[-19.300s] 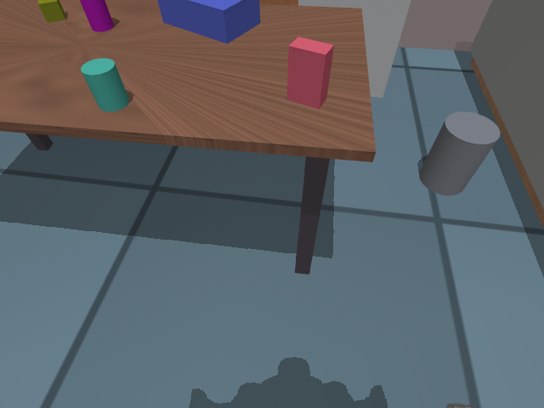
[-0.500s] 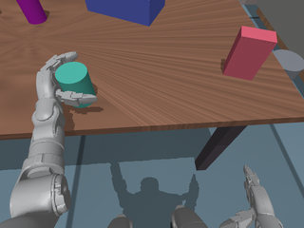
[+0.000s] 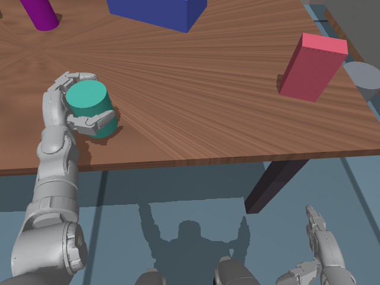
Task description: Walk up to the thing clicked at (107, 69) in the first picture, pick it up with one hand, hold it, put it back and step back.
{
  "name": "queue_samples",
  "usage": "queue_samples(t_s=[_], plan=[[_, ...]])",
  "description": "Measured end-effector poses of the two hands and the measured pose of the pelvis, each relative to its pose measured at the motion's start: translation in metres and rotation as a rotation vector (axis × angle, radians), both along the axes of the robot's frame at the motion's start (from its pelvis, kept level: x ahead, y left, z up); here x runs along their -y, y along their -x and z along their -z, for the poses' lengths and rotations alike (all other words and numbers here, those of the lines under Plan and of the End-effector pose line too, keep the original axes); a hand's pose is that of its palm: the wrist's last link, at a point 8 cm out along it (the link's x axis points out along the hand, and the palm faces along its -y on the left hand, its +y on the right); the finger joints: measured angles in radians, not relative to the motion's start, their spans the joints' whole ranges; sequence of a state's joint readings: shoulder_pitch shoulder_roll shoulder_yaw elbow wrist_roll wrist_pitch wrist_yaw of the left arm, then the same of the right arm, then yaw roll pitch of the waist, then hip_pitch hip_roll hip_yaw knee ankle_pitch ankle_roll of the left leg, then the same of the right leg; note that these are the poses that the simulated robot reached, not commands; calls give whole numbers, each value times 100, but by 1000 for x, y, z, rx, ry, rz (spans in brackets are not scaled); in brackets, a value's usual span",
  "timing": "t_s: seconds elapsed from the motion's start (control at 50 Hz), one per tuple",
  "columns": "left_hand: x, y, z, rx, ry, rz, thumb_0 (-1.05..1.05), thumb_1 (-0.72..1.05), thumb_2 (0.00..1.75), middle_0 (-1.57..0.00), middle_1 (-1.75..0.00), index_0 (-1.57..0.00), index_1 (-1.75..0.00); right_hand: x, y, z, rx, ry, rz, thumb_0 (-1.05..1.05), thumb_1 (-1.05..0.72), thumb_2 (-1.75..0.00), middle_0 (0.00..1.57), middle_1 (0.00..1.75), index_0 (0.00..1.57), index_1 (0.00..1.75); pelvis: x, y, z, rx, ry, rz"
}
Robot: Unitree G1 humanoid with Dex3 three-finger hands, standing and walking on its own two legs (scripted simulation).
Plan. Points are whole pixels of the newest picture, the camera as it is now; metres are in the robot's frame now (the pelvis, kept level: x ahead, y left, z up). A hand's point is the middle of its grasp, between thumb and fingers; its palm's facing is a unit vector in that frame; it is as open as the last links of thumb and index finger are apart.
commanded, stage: settle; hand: left
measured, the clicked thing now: (94, 110) +0.46 +0.18 +0.09
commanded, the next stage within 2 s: lift in 0.70 s
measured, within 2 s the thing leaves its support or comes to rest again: leaves its support in 0.12 s
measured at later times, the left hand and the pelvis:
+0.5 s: hand (75, 92) +0.46 +0.19 +0.14, palm faces +0.12 -0.99 -0.02, open 10.7 cm; pelvis +0.00 +0.01 +0.01, yaw +0 degrees
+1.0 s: hand (73, 86) +0.44 +0.18 +0.18, palm faces +0.11 -0.99 -0.02, open 10.7 cm; pelvis +0.00 +0.00 +0.02, yaw +0 degrees
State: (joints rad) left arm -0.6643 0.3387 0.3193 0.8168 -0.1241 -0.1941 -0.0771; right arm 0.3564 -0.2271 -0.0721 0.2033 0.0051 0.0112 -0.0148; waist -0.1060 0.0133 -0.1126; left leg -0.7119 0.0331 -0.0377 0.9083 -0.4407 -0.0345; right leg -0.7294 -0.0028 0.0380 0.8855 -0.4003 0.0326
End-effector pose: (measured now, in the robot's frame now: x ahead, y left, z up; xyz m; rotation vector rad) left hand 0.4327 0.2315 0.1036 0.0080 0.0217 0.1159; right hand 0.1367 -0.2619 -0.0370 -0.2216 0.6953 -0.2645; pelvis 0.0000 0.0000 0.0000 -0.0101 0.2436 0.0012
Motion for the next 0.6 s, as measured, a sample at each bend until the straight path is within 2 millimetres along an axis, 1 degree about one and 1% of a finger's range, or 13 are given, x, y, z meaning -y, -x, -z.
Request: queue_samples(t_s=[0.08,0.14,0.26,0.34,0.48,0.6], plan=[[1,0,-2,-14,6,2,0,-43,106,-68,-100,-69,-99,-2,-4,-2,9,-1,3,-1,52,-6,6,5,5,5,0,-2,-2,6,0,0],[0,1,-8,-12,7,3,0,-45,107,-67,-101,-69,-101,-4,-8,-5,20,-2,2,-1,52,-6,6,5,5,5,0,-3,-3,15,1,-3],[-6,1,-26,9,-2,-14,0,-46,109,-67,-103,-68,-102,-6,-11,-8,35,-6,11,-1,52,-6,6,5,5,5,-3,-5,-6,36,4,-4],[-11,0,-39,27,-4,-19,0,-47,111,-67,-103,-68,-103,-8,-9,-5,27,-17,19,-1,52,-6,6,5,5,5,-5,-5,-8,46,3,-4],[-12,1,-43,-10,-6,-1,0,-48,112,-67,-104,-68,-103,-16,-5,1,4,-47,13,-1,53,-6,6,5,5,5,-8,-4,-11,58,4,-1],[-10,5,-44,-16,0,-5,0,-48,112,-67,-104,-68,-104,-14,-5,0,12,-44,17,-1,53,-5,6,6,5,5,-9,-2,-13,68,3,1]])
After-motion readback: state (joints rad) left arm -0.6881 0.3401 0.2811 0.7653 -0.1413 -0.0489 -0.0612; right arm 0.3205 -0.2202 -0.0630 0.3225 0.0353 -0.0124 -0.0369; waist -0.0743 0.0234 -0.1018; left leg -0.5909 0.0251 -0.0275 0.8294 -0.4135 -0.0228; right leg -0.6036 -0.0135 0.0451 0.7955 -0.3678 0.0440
